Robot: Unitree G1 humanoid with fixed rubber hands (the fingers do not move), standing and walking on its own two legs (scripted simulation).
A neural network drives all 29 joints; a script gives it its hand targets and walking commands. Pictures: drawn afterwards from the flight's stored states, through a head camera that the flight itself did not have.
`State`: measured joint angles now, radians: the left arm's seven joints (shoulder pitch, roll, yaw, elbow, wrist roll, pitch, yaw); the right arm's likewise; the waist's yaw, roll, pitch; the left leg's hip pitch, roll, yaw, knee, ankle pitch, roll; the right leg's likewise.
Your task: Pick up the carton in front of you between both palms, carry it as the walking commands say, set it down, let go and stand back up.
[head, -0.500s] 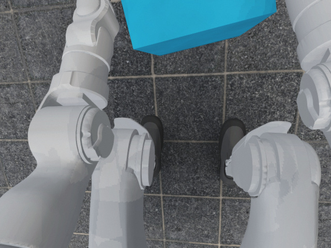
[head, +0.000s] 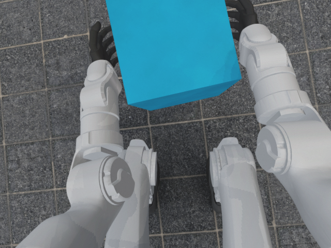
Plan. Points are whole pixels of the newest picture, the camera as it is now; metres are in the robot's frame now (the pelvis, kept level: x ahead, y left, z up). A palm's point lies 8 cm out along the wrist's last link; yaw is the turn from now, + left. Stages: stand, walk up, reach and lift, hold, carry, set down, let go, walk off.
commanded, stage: reach and lift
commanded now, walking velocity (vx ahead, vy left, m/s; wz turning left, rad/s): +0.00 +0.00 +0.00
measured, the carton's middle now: (175, 58) +0.52 +0.00 -0.15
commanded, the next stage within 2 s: none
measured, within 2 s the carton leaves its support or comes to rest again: neither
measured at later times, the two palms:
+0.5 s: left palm (59, 44) +0.47 +0.15 +0.07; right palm (280, 10) +0.50 -0.15 +0.07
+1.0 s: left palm out of the picture +0.43 +0.15 +0.23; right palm out of the picture +0.44 -0.15 +0.23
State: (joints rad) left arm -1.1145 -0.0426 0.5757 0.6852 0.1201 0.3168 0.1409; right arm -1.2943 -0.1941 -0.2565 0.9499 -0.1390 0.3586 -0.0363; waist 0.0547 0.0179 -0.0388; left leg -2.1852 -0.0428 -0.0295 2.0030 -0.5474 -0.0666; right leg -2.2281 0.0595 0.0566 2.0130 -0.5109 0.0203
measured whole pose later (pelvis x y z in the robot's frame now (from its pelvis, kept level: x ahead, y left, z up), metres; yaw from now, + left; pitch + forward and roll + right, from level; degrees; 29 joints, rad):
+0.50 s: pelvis +0.02 +0.00 +0.11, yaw -1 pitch +41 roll +1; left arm -0.88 -0.11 0.52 0.54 0.19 0.40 0.09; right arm -0.97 -0.03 -0.37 0.69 -0.23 0.43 -0.01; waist 0.04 0.01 -0.21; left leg -1.85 -0.05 -0.05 1.63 -0.50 -0.05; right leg -1.88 0.04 0.05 1.64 -0.48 0.02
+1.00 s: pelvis +0.06 +0.00 +0.25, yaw -1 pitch +26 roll +0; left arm -0.55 -0.15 0.44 0.54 0.22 0.36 0.05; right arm -0.58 0.10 -0.36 0.60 -0.25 0.38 -0.02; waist 0.03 0.01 -0.21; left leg -1.15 -0.03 -0.06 1.14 -0.43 -0.03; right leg -1.17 0.03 0.05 1.14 -0.42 0.01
